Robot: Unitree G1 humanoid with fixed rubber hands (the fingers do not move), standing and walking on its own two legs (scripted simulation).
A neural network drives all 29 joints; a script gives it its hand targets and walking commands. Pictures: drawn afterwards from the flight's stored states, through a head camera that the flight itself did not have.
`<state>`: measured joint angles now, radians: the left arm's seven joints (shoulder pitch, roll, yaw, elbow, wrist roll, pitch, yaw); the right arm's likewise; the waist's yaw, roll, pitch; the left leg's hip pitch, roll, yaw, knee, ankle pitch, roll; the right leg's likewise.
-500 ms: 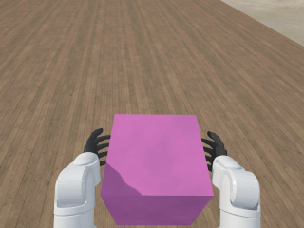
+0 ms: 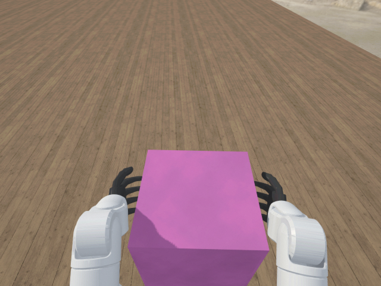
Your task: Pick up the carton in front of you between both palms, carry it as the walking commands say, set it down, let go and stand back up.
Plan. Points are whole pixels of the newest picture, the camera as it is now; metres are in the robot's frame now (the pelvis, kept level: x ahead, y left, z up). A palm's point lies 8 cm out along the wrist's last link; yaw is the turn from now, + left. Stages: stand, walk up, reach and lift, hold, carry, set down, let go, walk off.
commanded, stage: carry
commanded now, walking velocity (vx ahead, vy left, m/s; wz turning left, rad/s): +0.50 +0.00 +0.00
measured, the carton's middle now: (195, 223) +0.27 +0.00 +0.02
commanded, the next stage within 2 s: none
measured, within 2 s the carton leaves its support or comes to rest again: neither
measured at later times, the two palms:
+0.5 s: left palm (145, 113) +0.58 +0.16 +0.09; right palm (245, 118) +0.57 -0.14 +0.09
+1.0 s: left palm (164, 71) +0.89 +0.13 +0.09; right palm (238, 74) +0.88 -0.17 +0.09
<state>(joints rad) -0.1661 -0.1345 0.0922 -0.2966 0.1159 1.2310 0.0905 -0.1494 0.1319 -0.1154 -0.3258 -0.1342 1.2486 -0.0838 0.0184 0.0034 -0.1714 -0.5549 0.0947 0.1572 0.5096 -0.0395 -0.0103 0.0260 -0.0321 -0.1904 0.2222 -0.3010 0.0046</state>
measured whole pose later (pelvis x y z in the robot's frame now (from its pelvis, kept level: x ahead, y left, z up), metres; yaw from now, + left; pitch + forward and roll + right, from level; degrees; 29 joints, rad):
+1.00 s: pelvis +0.62 -0.01 -0.01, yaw -1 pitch +2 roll +0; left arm -0.18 -0.14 0.11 -0.35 0.12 1.21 0.08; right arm -0.17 0.14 -0.11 -0.37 -0.13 1.23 -0.09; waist 0.00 0.01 -0.08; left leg -0.41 0.05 0.19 0.41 0.02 0.01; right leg -0.12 -0.04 -0.20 0.48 -0.39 -0.01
